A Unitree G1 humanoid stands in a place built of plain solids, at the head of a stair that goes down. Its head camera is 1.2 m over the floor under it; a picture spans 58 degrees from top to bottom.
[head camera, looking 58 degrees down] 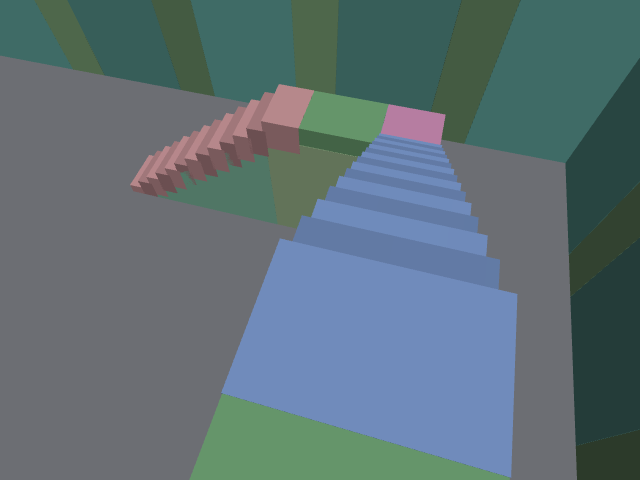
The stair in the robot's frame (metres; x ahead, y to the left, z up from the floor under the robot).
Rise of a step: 0.18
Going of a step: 0.23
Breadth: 0.76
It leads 15 degrees to the right of straight ahead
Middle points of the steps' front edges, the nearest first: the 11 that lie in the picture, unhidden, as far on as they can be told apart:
0.65 -0.23 0.00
0.88 -0.29 -0.18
1.10 -0.35 -0.36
1.32 -0.42 -0.54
1.54 -0.48 -0.73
1.76 -0.54 -0.91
1.99 -0.60 -1.09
2.21 -0.66 -1.27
2.43 -0.72 -1.46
2.65 -0.78 -1.64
2.87 -0.84 -1.82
